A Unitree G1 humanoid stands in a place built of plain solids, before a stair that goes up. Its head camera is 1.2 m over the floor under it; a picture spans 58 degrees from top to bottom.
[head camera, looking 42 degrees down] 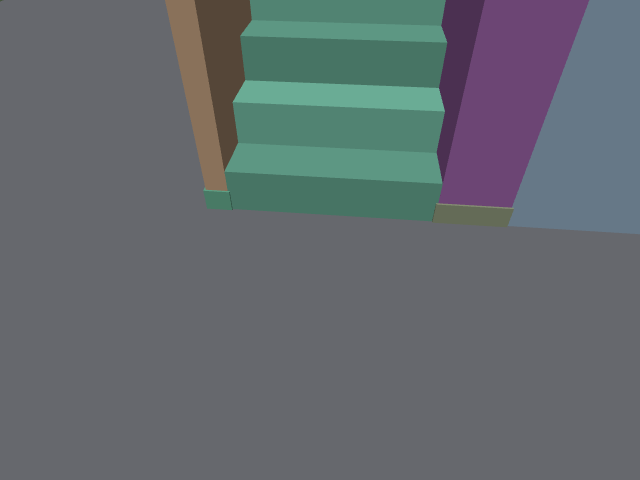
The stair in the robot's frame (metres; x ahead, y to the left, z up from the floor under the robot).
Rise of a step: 0.20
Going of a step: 0.24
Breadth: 0.90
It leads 6 degrees to the right of straight ahead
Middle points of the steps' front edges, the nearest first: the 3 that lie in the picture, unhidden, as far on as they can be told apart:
1.50 -0.05 0.20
1.74 -0.07 0.40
1.97 -0.09 0.59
